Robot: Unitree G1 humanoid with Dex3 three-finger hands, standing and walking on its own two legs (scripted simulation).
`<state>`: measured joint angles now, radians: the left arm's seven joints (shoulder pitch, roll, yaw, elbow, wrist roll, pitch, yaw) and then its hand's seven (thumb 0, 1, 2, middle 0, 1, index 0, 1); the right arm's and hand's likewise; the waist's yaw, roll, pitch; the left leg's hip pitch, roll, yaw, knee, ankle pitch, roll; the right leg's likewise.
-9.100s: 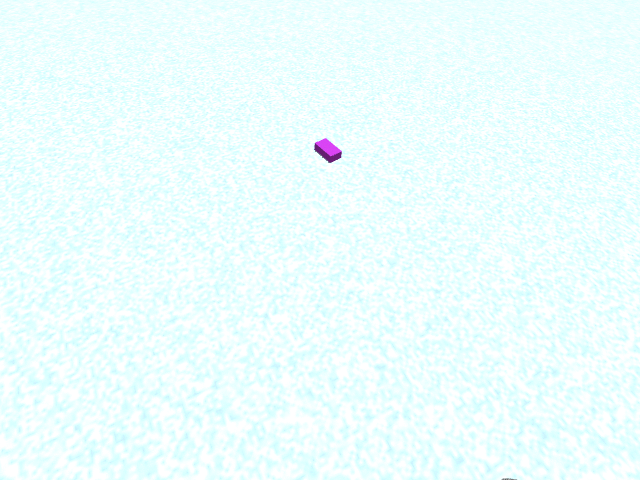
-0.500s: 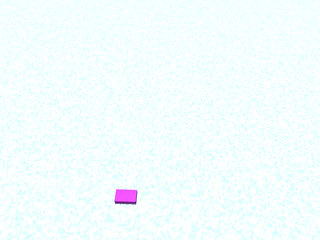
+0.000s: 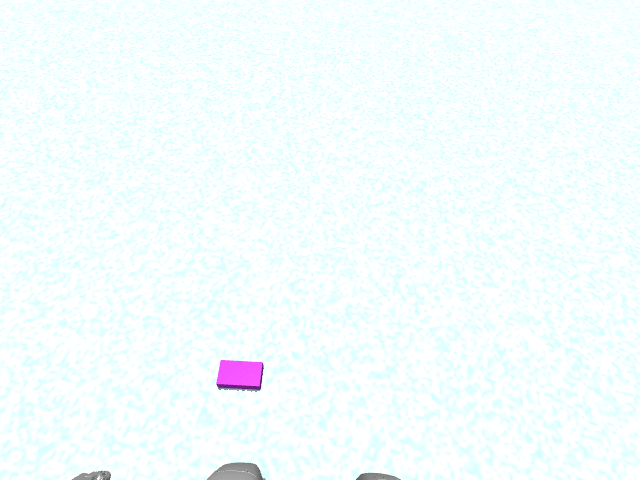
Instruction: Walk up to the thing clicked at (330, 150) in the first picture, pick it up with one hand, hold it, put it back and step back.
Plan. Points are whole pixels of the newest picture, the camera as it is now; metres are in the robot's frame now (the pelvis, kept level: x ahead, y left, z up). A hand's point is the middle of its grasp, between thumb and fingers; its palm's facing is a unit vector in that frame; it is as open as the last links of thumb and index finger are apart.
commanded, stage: walk up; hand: left
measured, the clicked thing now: (240, 374) +0.43 +0.22 -0.75
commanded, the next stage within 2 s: stand in 1.72 s
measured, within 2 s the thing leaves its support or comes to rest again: neither
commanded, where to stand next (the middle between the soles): +0.05 -0.02 m, yaw -1 degrees
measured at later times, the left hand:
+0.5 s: hand (157, 464) +0.13 +0.21 -0.14, palm faces +0.00 -0.94 -0.35, open 7.4 cm
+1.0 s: hand out of the picture +0.10 +0.23 -0.15, palm faces -0.03 -0.95 -0.32, open 7.4 cm
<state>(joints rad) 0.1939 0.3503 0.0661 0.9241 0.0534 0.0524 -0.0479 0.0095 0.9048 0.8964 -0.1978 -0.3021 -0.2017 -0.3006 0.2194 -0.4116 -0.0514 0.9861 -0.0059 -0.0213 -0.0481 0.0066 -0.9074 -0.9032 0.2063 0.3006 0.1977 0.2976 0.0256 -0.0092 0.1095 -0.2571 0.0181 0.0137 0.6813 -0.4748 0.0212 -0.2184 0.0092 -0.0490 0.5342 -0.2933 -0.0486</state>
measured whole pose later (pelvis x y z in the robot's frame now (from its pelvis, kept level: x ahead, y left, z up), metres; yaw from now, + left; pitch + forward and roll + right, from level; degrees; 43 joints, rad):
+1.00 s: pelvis +0.02 -0.02 +0.01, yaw -2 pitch -3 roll +0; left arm 0.10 0.34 0.02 1.13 0.01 0.01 -0.01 0.01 0.90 0.90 -0.20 -0.30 -0.20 -0.30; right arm 0.11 -0.34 -0.02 1.10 -0.01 -0.01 0.00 0.01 -0.91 -0.90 0.21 0.30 0.20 0.30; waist 0.01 -0.02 0.06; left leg -0.07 0.04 0.05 0.32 -0.20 -0.02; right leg -0.08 -0.01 0.03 0.33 -0.20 0.01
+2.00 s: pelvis +0.01 -0.01 +0.01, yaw -1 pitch -2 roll +0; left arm 0.11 0.35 0.00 1.12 0.01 -0.01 0.00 0.01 0.90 0.90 -0.20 -0.30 -0.20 -0.30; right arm 0.11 -0.35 -0.01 1.12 -0.01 -0.01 0.01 0.01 -0.91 -0.90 0.21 0.30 0.20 0.30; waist 0.00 0.00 0.06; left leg -0.09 0.03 0.04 0.31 -0.19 -0.02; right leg -0.10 -0.02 0.02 0.31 -0.18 0.02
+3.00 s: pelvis +0.01 +0.00 +0.01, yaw +0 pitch -2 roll +0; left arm 0.12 0.35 -0.01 1.12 0.01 -0.01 0.00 0.01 0.90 0.90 -0.20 -0.30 -0.20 -0.30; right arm 0.11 -0.35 -0.01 1.12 -0.01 -0.01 0.01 0.01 -0.91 -0.90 0.21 0.30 0.20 0.30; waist 0.00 0.00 0.06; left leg -0.11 0.01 0.03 0.32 -0.19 0.00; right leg -0.10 -0.03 0.01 0.32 -0.18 0.03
